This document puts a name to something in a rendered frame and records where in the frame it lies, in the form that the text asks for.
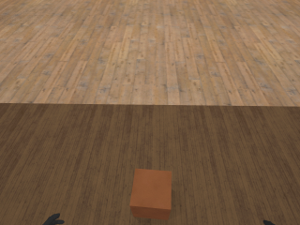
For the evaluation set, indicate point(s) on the robot left hand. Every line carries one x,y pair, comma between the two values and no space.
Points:
53,220

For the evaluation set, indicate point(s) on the carton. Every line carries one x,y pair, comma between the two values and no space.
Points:
151,194

